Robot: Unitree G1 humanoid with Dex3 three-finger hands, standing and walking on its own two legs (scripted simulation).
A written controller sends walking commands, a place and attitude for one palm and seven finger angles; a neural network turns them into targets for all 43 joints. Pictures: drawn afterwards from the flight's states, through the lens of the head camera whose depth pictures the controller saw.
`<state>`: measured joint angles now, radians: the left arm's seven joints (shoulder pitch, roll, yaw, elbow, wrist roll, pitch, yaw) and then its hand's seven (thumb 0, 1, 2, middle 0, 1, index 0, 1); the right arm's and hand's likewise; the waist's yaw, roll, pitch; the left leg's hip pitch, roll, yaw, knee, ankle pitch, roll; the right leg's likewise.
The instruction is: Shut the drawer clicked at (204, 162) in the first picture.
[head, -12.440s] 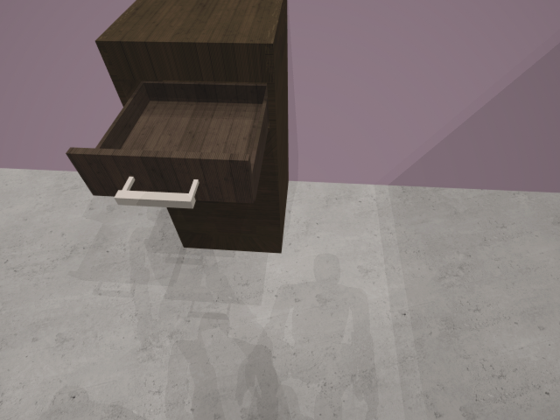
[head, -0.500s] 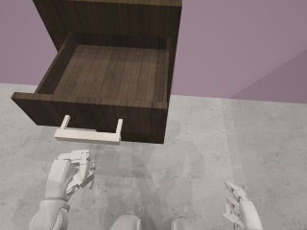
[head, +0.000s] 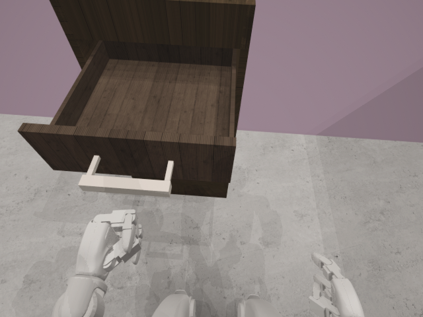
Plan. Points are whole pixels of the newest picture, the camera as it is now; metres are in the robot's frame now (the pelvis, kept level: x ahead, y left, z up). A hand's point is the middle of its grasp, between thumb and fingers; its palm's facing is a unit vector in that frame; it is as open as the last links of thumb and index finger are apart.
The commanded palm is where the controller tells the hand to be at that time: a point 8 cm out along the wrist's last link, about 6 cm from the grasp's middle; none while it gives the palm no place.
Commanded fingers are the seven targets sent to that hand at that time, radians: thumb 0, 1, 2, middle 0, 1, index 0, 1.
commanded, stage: push the drawer shut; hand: left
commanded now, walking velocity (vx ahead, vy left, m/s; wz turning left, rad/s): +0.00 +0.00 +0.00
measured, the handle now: (129, 175) +0.36 +0.18 +0.05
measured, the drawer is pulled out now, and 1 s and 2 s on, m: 0.29 0.23 0.10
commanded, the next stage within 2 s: none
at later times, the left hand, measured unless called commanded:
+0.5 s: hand (143, 215) +0.28 +0.13 +0.05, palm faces -0.04 -1.00 -0.05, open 3.2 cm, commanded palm +0.27 +0.19 +0.05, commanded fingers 0.00 0.90 0.90 -1.40 -1.60 -1.40 -1.60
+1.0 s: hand (147, 185) +0.34 +0.14 +0.04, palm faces -0.05 -1.00 -0.04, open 2.8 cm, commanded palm +0.34 +0.19 +0.05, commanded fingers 0.00 0.90 0.90 -1.40 -1.60 -1.40 -1.60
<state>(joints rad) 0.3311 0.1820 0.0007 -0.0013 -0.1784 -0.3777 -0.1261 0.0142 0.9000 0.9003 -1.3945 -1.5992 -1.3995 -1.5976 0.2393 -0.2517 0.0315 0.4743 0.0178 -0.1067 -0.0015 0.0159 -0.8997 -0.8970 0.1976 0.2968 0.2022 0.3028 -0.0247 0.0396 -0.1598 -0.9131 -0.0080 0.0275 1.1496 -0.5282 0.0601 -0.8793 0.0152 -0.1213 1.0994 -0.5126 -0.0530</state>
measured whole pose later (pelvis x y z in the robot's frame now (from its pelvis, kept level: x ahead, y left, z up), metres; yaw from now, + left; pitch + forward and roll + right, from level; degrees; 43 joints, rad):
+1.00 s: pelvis -0.01 -0.01 +0.00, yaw +0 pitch +17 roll -2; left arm -0.23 0.24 0.10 0.47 -0.18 -0.38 -0.13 -0.06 0.79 0.92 -1.40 -1.60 -1.40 -1.60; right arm 0.23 -0.26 0.04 0.59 0.03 -0.08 -0.02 0.01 -0.90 -0.90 0.20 0.30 0.20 0.30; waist -0.05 0.03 -0.14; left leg -0.94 0.00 0.02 1.13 -0.49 0.04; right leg -0.91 0.02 -0.13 1.08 -0.48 -0.07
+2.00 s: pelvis -0.02 +0.00 -0.01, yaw -1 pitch +22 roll -2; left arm -0.78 0.35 0.28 1.09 -0.08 -0.50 -0.12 -0.06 0.76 0.89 -1.40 -1.60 -1.40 -1.60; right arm 0.33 -0.26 0.04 0.63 -0.01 0.03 0.02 0.01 -0.90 -0.90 0.20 0.30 0.20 0.30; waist -0.15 0.02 -0.13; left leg -1.06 0.01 0.04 1.15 -0.49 0.06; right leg -1.03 0.03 -0.11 1.10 -0.46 -0.06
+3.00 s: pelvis -0.02 +0.01 -0.03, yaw -4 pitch +30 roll -6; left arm -1.20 0.62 0.40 1.34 0.05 -0.39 -0.14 -0.03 0.66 0.87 -1.39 -1.60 -1.40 -1.60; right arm 0.42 -0.27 0.09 0.62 -0.06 0.06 0.04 0.00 -0.90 -0.90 0.20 0.30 0.20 0.30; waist -0.28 0.05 -0.11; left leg -1.27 0.04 0.01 1.25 -0.51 0.07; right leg -1.21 0.06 -0.14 1.13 -0.45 -0.05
